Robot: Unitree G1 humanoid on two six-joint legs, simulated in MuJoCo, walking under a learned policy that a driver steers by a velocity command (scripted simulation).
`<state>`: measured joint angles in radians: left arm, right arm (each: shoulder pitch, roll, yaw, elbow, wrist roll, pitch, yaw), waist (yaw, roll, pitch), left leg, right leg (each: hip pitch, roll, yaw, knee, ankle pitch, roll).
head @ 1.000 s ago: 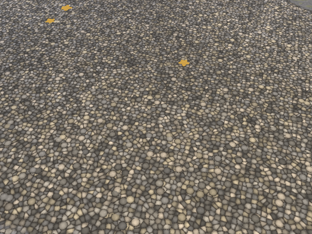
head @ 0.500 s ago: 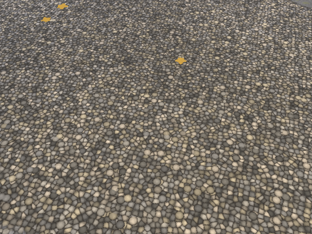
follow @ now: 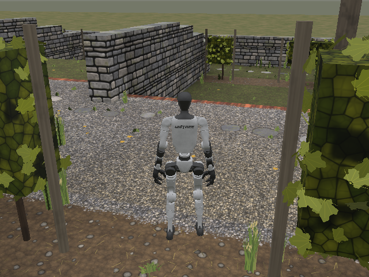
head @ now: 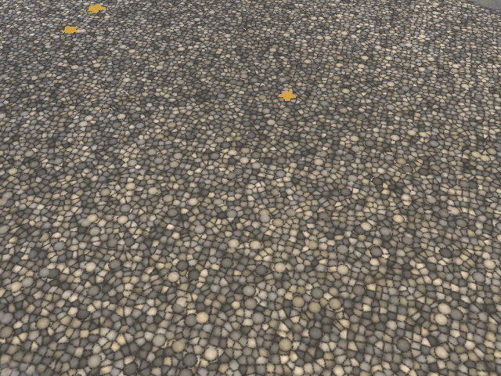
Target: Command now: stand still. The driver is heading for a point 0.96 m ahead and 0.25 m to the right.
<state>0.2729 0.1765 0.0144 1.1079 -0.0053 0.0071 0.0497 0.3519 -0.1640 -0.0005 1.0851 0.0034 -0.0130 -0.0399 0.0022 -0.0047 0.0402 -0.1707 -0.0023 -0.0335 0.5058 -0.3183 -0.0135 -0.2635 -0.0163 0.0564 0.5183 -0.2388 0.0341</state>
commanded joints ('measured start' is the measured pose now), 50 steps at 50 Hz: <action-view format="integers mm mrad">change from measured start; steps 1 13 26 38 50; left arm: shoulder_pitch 64 26 303 270 140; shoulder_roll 89 30 76 201 93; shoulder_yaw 13 8 10 48 61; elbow -15 -62 -35 -80 -185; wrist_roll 0 -18 1 -5 -31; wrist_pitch -4 -74 -106 -83 -50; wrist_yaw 2 -23 -53 -25 -20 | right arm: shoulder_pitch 95 174 -119 -316 -160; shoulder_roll -82 -194 -115 -188 -152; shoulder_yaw -13 -58 -59 -67 -71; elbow -6 -19 -174 -295 -156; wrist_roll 0 31 26 27 -15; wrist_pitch -3 -34 -112 -106 -132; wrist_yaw -3 -3 56 82 68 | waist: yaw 0 -38 41 -44 30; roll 4 198 -84 -115 89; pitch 39 148 71 19 3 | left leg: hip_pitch -104 -106 -639 -229 -78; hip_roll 2 240 114 -7 242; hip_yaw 7 -359 20 95 -3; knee -111 -291 585 60 -398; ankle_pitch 106 -535 115 260 244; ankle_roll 14 211 86 119 192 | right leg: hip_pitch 51 -205 340 311 -322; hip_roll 7 53 -193 -229 -136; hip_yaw -21 -115 159 1 57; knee -72 226 -373 -220 668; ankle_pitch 117 -198 228 701 49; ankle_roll -26 -68 -202 -165 -100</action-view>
